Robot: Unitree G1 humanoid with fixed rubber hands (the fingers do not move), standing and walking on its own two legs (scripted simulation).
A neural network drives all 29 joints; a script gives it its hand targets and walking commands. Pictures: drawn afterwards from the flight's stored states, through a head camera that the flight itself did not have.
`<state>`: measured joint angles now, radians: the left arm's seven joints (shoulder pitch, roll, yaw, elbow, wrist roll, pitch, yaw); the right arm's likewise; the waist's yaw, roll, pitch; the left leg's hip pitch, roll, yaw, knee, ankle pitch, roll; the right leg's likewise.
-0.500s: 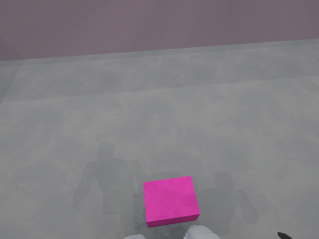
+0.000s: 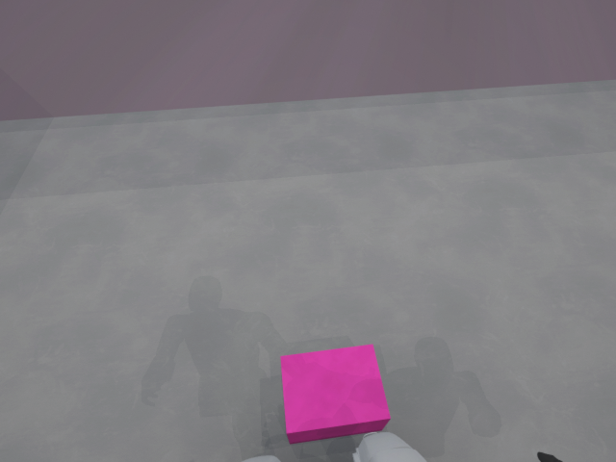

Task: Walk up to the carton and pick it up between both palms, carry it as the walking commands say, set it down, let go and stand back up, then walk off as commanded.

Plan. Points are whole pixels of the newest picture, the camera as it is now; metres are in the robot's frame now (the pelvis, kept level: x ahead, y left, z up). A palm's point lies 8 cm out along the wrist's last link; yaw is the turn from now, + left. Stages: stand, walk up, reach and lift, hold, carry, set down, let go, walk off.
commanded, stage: walk up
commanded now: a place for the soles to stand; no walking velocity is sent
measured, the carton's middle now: (331, 393) +0.36 -0.05 -0.67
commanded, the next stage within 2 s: none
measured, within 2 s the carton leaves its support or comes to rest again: neither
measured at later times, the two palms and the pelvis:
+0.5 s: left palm out of the picture +0.08 +0.32 -0.10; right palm out of the picture +0.06 -0.31 -0.10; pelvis +0.01 +0.00 +0.00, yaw +0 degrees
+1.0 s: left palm out of the picture +0.08 +0.32 -0.10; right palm out of the picture +0.07 -0.31 -0.11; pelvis +0.01 +0.00 +0.00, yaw +0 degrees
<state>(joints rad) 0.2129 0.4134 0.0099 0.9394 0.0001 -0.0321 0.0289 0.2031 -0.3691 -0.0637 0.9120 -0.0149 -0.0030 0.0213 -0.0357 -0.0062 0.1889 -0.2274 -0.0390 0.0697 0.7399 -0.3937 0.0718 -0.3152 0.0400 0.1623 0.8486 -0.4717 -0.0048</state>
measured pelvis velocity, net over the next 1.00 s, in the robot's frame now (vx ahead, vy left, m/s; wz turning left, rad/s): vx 0.01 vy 0.00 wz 0.00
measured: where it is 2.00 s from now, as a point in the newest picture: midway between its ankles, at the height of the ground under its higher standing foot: outside the picture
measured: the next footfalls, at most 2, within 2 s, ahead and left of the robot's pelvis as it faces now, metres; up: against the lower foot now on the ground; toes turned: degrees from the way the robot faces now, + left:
none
